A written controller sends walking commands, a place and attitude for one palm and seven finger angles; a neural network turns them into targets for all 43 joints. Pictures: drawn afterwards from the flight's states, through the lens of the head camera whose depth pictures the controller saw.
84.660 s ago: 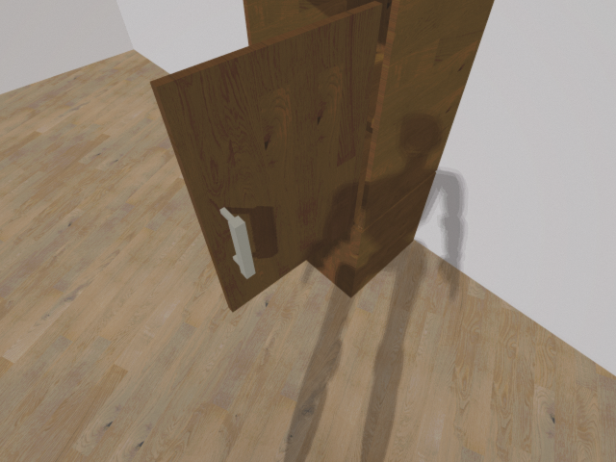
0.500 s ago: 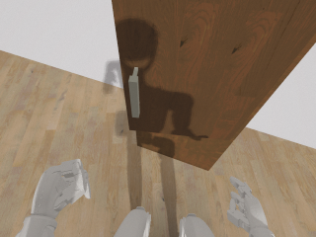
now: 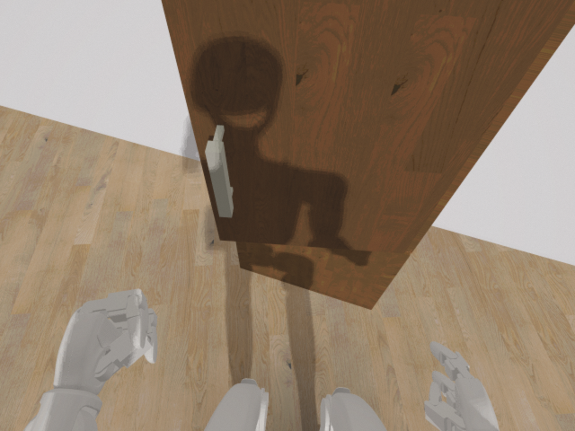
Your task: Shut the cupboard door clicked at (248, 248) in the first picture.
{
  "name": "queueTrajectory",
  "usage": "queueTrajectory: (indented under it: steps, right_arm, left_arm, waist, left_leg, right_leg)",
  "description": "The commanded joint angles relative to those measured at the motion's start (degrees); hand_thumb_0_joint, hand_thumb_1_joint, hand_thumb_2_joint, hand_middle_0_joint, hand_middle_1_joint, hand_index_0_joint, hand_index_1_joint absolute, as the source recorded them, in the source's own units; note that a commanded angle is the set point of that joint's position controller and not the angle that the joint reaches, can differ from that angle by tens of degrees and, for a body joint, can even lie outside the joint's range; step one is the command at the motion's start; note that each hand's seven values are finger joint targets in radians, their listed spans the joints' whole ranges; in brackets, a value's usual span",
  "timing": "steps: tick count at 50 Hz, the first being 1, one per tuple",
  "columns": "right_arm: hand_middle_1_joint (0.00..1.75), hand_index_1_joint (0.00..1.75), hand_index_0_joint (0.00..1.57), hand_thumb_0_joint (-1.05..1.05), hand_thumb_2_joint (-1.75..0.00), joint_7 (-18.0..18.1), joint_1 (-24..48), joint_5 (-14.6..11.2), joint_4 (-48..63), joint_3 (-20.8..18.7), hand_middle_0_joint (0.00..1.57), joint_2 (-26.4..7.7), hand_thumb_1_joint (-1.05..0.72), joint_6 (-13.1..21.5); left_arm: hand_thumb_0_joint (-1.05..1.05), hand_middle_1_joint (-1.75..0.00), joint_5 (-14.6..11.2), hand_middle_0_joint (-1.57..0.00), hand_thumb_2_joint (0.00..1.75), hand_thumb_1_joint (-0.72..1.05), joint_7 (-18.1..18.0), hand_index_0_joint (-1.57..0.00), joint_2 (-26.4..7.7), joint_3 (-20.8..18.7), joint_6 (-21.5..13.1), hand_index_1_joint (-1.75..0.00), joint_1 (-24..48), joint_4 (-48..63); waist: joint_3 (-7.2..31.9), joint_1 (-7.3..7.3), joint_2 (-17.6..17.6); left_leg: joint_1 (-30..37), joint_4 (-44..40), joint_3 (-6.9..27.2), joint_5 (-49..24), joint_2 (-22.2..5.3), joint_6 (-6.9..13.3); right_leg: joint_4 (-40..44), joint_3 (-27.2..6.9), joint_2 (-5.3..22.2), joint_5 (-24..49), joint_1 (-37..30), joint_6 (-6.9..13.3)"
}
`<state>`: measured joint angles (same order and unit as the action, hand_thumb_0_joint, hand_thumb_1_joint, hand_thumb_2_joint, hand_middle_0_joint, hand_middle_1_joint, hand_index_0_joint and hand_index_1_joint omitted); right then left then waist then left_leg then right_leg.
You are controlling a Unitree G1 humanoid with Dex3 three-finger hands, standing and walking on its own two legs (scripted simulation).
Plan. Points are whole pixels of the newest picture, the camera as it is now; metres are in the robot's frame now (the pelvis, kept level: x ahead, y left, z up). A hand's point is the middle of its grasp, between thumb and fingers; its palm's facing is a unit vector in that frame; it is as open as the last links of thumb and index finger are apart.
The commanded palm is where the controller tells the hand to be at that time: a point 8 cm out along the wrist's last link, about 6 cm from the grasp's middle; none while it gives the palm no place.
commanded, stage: raise the hand and make a fist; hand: left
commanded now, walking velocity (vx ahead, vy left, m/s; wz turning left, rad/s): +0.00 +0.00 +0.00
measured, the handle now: (223, 174) +0.49 +0.14 +0.03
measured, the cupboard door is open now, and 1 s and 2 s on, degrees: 15 15 15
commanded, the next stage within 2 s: bring the fist close to the handle in 0.10 s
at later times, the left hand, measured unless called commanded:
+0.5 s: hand (180, 312) +0.26 +0.16 +0.04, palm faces -0.04 -1.00 -0.01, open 3.2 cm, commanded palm +0.25 +0.21 +0.04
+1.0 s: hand (226, 251) +0.35 +0.12 +0.04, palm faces -0.04 -1.00 -0.01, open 3.2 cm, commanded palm +0.33 +0.17 +0.04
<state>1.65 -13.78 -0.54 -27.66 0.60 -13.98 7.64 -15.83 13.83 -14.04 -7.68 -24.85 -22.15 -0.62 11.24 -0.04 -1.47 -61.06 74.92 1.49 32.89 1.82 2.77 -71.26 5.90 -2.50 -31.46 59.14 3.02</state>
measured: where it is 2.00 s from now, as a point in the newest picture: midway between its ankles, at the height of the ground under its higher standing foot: outside the picture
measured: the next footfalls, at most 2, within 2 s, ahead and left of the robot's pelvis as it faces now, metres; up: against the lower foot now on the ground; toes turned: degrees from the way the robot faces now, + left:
none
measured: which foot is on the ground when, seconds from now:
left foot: down 0.00-1.00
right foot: down 0.00-1.00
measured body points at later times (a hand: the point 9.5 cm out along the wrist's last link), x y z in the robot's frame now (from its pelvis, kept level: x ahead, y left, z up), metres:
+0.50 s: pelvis +0.00 -0.01 +0.00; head +0.08 +0.00 +0.44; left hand +0.25 +0.21 +0.04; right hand +0.19 -0.24 -0.08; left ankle +0.03 +0.09 -0.62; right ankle +0.03 -0.10 -0.62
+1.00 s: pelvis +0.00 +0.00 +0.01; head +0.09 +0.01 +0.45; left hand +0.34 +0.17 +0.04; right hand +0.15 -0.24 -0.10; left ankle +0.03 +0.09 -0.62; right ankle +0.03 -0.10 -0.62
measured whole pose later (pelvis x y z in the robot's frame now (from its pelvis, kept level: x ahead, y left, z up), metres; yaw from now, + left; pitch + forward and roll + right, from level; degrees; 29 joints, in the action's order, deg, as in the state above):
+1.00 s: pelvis +0.00 +0.00 +0.01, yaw +0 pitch +20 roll -2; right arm -0.5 -13.5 0.6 -31.5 0.7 -13.6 2.1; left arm -7.3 1.1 -8.6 -0.5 -24.5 8.2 -23.4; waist 10.3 -2.1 -1.4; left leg -60.0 71.8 0.1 31.8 2.2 2.8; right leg -69.7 4.3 -2.2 -30.8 59.0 2.9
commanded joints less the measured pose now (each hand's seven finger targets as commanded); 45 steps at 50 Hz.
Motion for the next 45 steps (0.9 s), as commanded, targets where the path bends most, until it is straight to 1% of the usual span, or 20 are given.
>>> queueTrajectory:
  steps: [1, 4, 6, 10, 14, 17, 19, 22, 24, 26, 27, 28, 30, 33, 35, 37, 40, 41, 44, 45]
  right_arm:
    - [0.3, 0.3, 0.2, 0.0, -0.9, 0.74, 2.65, -0.56, 9.24, -2.89, 0.2, -7.23, -0.9, 3.22]
    - [0.3, 0.3, 0.2, 0.0, -0.9, 0.74, 2.51, -0.49, 9.09, -2.9, 0.2, -7.09, -0.9, 3.13]
    - [0.3, 0.3, 0.2, 0.0, -0.9, 0.72, 2.57, -0.61, 9.14, -2.89, 0.2, -7.15, -0.9, 2.91]
    - [0.3, 0.3, 0.2, 0.0, -0.9, 0.74, 2.5, -0.56, 9.28, -2.88, 0.2, -7.03, -0.9, 2.54]
    - [0.3, 0.3, 0.2, 0.0, -0.9, 1.0, 2.37, -0.5, 8.43, -2.66, 0.2, -7.26, -0.9, 2.69]
    - [0.3, 0.3, 0.2, 0.0, -0.9, 0.95, 2.25, -0.38, 8.24, -2.53, 0.2, -7.52, -0.9, 2.92]
    - [0.3, 0.3, 0.2, 0.0, -0.9, 0.78, 2.13, -0.43, 8.42, -2.63, 0.2, -7.39, -0.9, 2.73]
    - [0.3, 0.3, 0.2, 0.0, -0.9, 0.54, 1.75, -0.31, 8.25, -2.51, 0.2, -7.66, -0.9, 2.02]
    - [0.3, 0.3, 0.2, 0.0, -0.9, 0.27, 2.19, -0.29, 8.22, -2.45, 0.2, -7.38, -0.9, 1.55]
    - [0.3, 0.3, 0.2, 0.0, -0.9, 0.19, 2.08, -0.27, 7.85, -2.38, 0.2, -7.43, -0.9, 1.02]
    - [0.3, 0.3, 0.2, 0.0, -0.9, 0.23, 1.84, -0.02, 7.74, -2.28, 0.2, -7.58, -0.9, 0.73]
    - [0.3, 0.3, 0.2, 0.0, -0.9, 0.04, 2.25, 0.03, 7.6, -2.32, 0.2, -7.38, -0.9, 0.61]
    - [0.3, 0.3, 0.2, 0.0, -0.9, -0.19, 1.84, 0.12, 7.28, -2.33, 0.2, -7.19, -0.9, 0.28]
    - [0.3, 0.3, 0.2, 0.0, -0.9, -0.33, 1.59, 0.27, 6.41, -2.45, 0.2, -7.34, -0.9, -0.32]
    - [0.3, 0.3, 0.2, 0.0, -0.9, -0.7, 1.43, 0.28, 6.22, -2.41, 0.2, -7.21, -0.9, -0.66]
    - [0.3, 0.3, 0.2, 0.0, -0.9, -0.76, 0.86, 0.34, 5.97, -2.52, 0.2, -7.53, -0.9, -1.06]
    - [0.3, 0.3, 0.2, 0.0, -0.9, -1.16, 0.68, 0.43, 5.07, -2.6, 0.2, -7.37, -0.9, -1.63]
    - [0.3, 0.3, 0.2, 0.0, -0.9, -1.1, 0.31, 0.48, 4.66, -2.67, 0.2, -7.49, -0.9, -1.98]
    - [0.3, 0.3, 0.2, 0.0, -0.9, -1.22, 0.27, 0.6, 4.24, -2.77, 0.2, -7.38, -0.9, -2.64]
    - [0.3, 0.3, 0.2, 0.0, -0.9, -1.37, 0.31, 0.77, 4.06, -2.64, 0.2, -7.29, -0.9, -2.76]
  left_arm:
    - [0.0, -1.5, -0.94, -1.3, 0.9, 0.9, -0.02, -1.3, -6.07, -3.54, -4.02, -1.5, 1.99, 11.15]
    - [0.0, -1.5, -0.95, -1.3, 0.9, 0.9, 0.02, -1.3, -6.68, -4.04, -4.3, -1.5, 2.03, 12.18]
    - [0.0, -1.5, -0.68, -1.3, 0.9, 0.9, -0.16, -1.3, -6.3, -3.59, -4.14, -1.5, 1.81, 11.47]
    - [0.0, -1.5, -0.83, -1.3, 0.9, 0.9, -0.19, -1.3, -6.2, -3.9, -3.87, -1.5, 2.07, 11.36]
    - [0.0, -1.5, -0.53, -1.3, 0.9, 0.9, -0.05, -1.3, -5.87, -2.81, -4.14, -1.5, 8.39, 10.04]
    - [0.0, -1.5, -0.13, -1.3, 0.9, 0.9, -0.38, -1.3, -5.07, -0.75, -3.99, -1.5, 12.29, 10.61]
    - [0.0, -1.5, 0.5, -1.3, 0.9, 0.9, -1.0, -1.3, -4.08, 0.1, -3.33, -1.5, 11.13, 9.91]
    - [0.0, -1.5, 1.65, -1.3, 0.9, 0.9, -2.58, -1.3, -4.52, 0.38, -1.65, -1.5, 13.92, 8.44]
    - [0.0, -1.5, 2.85, -1.3, 0.9, 0.9, -3.97, -1.3, -3.1, 1.97, -1.07, -1.5, 16.81, 7.64]
    - [0.0, -1.5, 3.55, -1.3, 0.9, 0.9, -5.56, -1.3, -3.36, 1.56, -0.61, -1.5, 19.31, 5.31]
    - [0.0, -1.5, 3.87, -1.3, 0.9, 0.9, -6.36, -1.3, -4.03, 0.84, -0.6, -1.5, 20.75, 4.94]
    - [0.0, -1.5, 4.43, -1.3, 0.9, 0.9, -6.94, -1.3, -2.96, 1.99, -0.86, -1.5, 22.89, 5.11]
    - [0.0, -1.5, 4.83, -1.3, 0.9, 0.9, -7.94, -1.3, -1.82, 2.83, -0.97, -1.5, 23.89, 3.09]
    - [0.0, -1.5, 5.52, -1.3, 0.9, 0.9, -8.89, -1.3, -2.41, 2.14, -1.43, -1.5, 27.49, 0.24]
    - [0.0, -1.5, 5.87, -1.3, 0.9, 0.9, -9.08, -1.3, -0.45, 4.12, -1.71, -1.5, 28.6, -1.01]
    - [0.0, -1.5, 6.3, -1.3, 0.9, 0.9, -9.59, -1.3, -0.46, 4.56, -1.84, -1.5, 30.85, -1.93]
    - [0.0, -1.5, 6.98, -1.3, 0.9, 0.9, -10.51, -1.3, 1.35, 6.15, -1.9, -1.5, 34.24, -4.94]
    - [0.0, -1.5, 7.35, -1.3, 0.9, 0.9, -11.01, -1.3, 0.42, 5.15, -1.97, -1.5, 35.94, -6.36]
    - [0.0, -1.5, 7.76, -1.3, 0.9, 0.9, -12.25, -1.3, -0.3, 3.75, -2.74, -1.5, 39.27, -8.55]
    - [0.0, -1.5, 7.94, -1.3, 0.9, 0.9, -12.54, -1.3, 0.92, 4.93, -3.18, -1.5, 41.17, -8.73]
  waist:
    - [11.57, -0.1, -0.35]
    - [13.19, 0.32, -1.54]
    - [11.78, -0.16, -0.73]
    - [12.87, -0.06, 0.32]
    - [11.78, -1.42, 0.66]
    - [12.62, -1.45, -1.71]
    - [14.6, -0.77, -1.25]
    - [14.22, -0.93, -0.96]
    - [14.1, -1.15, -1.57]
    - [12.98, -1.51, 0.09]
    - [13.22, -1.14, -0.46]
    - [14.72, -1.25, -1.46]
    - [14.76, -1.52, -0.54]
    - [15.62, -1.59, 0.22]
    - [15.9, -1.68, -0.67]
    - [16.61, -2.0, -0.15]
    - [15.91, -2.6, -0.36]
    - [15.5, -2.74, 1.17]
    - [16.41, -2.28, 0.72]
    - [17.35, -2.46, 0.11]
  left_leg:
    - [5.71, -10.64, 2.2, -11.67, -0.78, -1.29]
    - [6.36, -10.35, 2.13, -13.49, -0.83, -1.32]
    - [6.22, -10.66, 2.16, -12.13, -0.84, -1.26]
    - [5.76, -10.09, 2.08, -13.04, -0.8, -1.14]
    - [4.5, -8.56, 2.02, -11.72, -0.95, -0.95]
    - [6.01, -9.19, 2.4, -11.7, -0.87, -0.87]
    - [7.69, -10.09, 2.48, -13.21, -0.87, -0.91]
    - [8.06, -10.87, 2.76, -13.37, -0.89, -0.88]
    - [8.89, -11.55, 2.75, -12.23, -0.91, -0.97]
    - [8.39, -12.0, 2.77, -10.82, -0.98, -0.98]
    - [8.5, -12.35, 3.04, -11.49, -0.89, -1.02]
    - [9.76, -12.42, 2.92, -12.37, -0.93, -1.13]
    - [10.27, -12.57, 2.69, -12.61, -0.94, -1.15]
    - [10.37, -12.61, 2.54, -13.61, -1.01, -1.19]
    - [11.65, -13.26, 2.59, -14.17, -0.99, -1.36]
    - [12.63, -13.43, 2.97, -15.69, -1.17, -1.4]
    - [13.15, -13.41, 2.62, -15.25, -1.23, -1.48]
    - [12.79, -13.51, 2.7, -15.48, -1.31, -1.5]
    - [12.62, -13.37, 2.23, -15.87, -1.17, -1.56]
    - [13.25, -13.4, 2.28, -16.18, -1.08, -1.58]
  right_leg:
    - [11.77, -7.16, 0.86, 6.76, -12.56, -0.99]
    - [10.96, -7.22, 0.87, 9.32, -13.68, -0.9]
    - [11.44, -7.02, 0.79, 7.74, -12.56, -1.05]
    - [11.06, -7.26, 0.88, 9.46, -13.86, -1.22]
    - [11.38, -8.34, 1.08, 7.74, -12.11, -1.39]
    - [10.97, -7.51, 0.82, 7.34, -11.22, -0.91]
    - [10.52, -6.75, 0.83, 9.79, -12.18, -0.95]
    - [10.4, -5.86, 0.61, 10.31, -11.84, -0.89]
    - [10.64, -5.6, 0.83, 9.21, -10.91, -1.02]
    - [11.43, -5.69, 0.83, 7.79, -10.71, -1.12]
    - [11.0, -5.27, 0.67, 8.35, -11.08, -0.82]
    - [10.56, -5.17, 0.88, 9.5, -11.06, -0.85]
    - [10.91, -5.1, 0.94, 10.2, -11.25, -1.01]
    - [10.89, -5.3, 1.01, 11.65, -12.05, -1.03]
    - [10.93, -5.01, 1.06, 12.26, -11.94, -0.91]
    - [10.64, -4.77, 0.91, 13.75, -11.99, -0.77]
    - [11.11, -4.75, 1.17, 13.75, -10.92, -1.01]
    - [11.07, -4.71, 1.13, 14.05, -11.27, -0.99]
    - [10.97, -5.11, 1.27, 14.75, -12.05, -0.96]
    - [10.78, -5.11, 1.29, 15.01, -12.1, -0.97]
